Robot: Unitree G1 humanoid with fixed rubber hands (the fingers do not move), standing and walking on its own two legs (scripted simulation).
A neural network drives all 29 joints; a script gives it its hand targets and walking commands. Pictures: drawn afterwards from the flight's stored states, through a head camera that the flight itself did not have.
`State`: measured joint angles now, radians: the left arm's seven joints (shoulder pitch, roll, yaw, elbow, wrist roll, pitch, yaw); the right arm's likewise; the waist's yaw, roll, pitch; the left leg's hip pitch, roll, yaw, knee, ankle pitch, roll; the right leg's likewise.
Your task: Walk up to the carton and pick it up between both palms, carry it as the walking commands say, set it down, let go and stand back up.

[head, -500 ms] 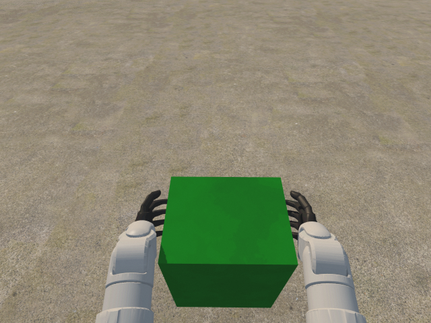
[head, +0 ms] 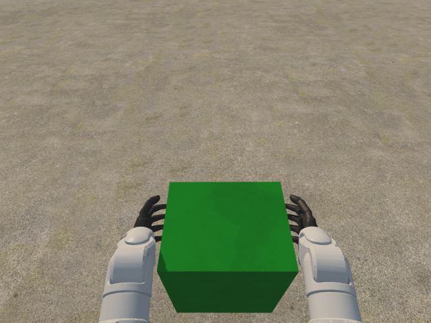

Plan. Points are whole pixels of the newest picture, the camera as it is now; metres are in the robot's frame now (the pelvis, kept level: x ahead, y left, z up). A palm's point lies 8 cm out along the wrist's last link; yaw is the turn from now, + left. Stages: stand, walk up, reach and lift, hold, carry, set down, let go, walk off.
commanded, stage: hold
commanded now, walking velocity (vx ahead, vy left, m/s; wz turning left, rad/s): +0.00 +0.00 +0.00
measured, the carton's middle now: (224, 252) +0.28 +0.00 -0.04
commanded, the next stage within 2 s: carry in 0.08 s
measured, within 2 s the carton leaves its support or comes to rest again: neither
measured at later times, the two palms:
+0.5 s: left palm (102, 228) +0.26 +0.21 +0.09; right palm (272, 204) +0.31 -0.09 +0.08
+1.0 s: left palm (4, 306) +0.14 +0.32 +0.06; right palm (190, 215) +0.30 +0.06 +0.06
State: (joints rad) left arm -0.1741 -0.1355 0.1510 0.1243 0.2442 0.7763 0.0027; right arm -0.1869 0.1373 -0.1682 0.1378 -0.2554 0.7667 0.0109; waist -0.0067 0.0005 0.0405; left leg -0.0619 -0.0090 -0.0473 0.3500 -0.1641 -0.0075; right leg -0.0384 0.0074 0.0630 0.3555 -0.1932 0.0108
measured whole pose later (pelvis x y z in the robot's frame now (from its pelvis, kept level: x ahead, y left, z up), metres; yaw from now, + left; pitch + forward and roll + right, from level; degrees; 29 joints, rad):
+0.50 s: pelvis -0.03 +0.00 -0.02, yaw +10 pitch +6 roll -2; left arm -0.34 -0.12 0.19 -0.20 0.05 1.05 0.12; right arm -0.34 0.14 -0.20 -0.22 -0.09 1.05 -0.11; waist 0.02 0.06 -0.07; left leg -0.52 -0.05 -0.15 0.60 -0.18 0.00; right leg -0.42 0.01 -0.09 0.65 -0.42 0.05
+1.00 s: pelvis -0.06 +0.02 -0.02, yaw +29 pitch +6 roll +0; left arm -0.38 -0.10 0.25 -0.20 -0.01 1.09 0.15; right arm -0.40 0.17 -0.23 -0.18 -0.06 1.08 -0.16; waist 0.02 0.00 0.00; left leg -0.48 -0.02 0.02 0.63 -0.25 0.03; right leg -0.56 -0.09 -0.08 1.03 -0.54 0.11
